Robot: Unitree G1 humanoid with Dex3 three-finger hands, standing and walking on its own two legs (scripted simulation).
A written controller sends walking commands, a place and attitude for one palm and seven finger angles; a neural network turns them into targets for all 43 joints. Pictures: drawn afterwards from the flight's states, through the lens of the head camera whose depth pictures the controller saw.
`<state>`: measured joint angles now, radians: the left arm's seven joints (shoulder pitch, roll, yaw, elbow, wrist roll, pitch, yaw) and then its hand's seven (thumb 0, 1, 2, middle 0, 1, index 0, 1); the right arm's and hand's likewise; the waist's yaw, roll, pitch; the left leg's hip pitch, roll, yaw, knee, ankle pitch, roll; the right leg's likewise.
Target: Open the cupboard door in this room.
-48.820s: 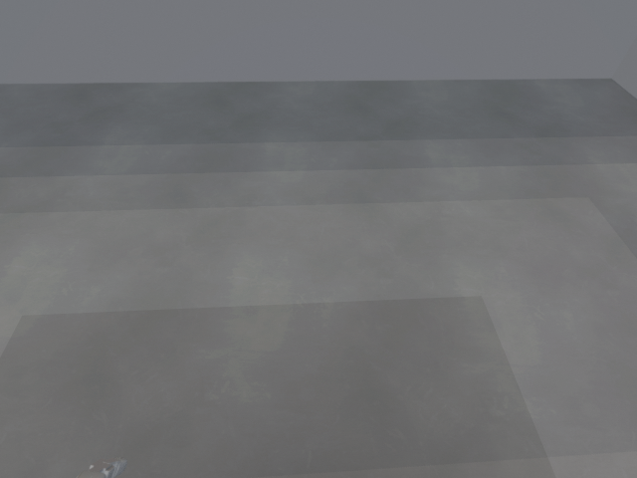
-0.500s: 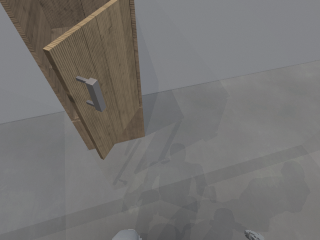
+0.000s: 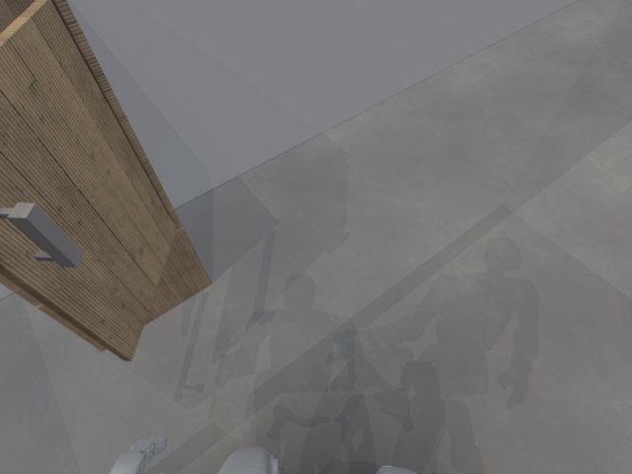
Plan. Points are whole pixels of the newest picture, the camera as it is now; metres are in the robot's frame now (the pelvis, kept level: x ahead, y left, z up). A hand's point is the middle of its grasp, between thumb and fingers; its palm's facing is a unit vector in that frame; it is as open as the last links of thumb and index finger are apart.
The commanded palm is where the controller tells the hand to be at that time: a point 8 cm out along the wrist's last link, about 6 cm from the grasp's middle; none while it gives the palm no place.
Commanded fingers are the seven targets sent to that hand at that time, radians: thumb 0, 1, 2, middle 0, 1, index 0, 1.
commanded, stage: walk to a spot facing it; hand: left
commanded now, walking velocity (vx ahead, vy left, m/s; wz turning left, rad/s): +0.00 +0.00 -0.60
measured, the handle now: (35, 236) +0.39 +0.41 +0.04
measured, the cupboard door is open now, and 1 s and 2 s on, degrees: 49 49 49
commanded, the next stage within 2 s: none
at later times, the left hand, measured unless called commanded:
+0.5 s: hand (211, 440) +0.17 +0.17 -0.15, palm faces -0.31 -0.94 -0.17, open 7.4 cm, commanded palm none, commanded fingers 0.00 0.90 0.90 -0.20 -0.30 -0.20 -0.30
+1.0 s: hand (271, 361) +0.30 +0.10 -0.18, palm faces -0.52 -0.84 -0.15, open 7.3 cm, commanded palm none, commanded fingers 0.00 0.90 0.90 -0.20 -0.30 -0.20 -0.30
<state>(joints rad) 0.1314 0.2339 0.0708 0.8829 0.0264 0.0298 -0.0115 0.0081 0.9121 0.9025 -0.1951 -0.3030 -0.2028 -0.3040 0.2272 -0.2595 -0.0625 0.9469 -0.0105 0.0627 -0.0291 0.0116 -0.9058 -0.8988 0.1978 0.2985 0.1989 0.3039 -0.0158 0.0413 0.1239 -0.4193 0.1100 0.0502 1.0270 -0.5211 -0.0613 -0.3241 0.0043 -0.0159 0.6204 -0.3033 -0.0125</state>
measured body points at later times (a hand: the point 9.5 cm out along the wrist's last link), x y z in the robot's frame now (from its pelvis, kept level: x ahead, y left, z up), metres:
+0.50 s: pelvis +0.03 +0.01 +0.02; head +0.07 +0.01 +0.47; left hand +0.19 +0.22 -0.13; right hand -0.03 -0.23 -0.12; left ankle +0.03 +0.13 -0.72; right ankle -0.01 -0.13 -0.68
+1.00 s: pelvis +0.18 -0.06 +0.00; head +0.22 -0.05 +0.45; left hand +0.33 +0.14 -0.17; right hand +0.12 -0.32 -0.12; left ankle +0.28 +0.01 -0.72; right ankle +0.02 -0.11 -0.66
